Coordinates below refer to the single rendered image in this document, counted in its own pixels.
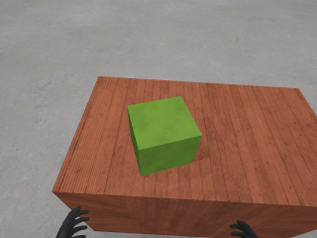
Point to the pedestal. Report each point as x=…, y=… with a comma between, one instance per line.
x=256, y=162

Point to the robot left hand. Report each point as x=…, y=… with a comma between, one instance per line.
x=67, y=228

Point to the robot right hand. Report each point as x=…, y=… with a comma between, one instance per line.
x=243, y=226

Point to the carton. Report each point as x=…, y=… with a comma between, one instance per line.
x=164, y=134

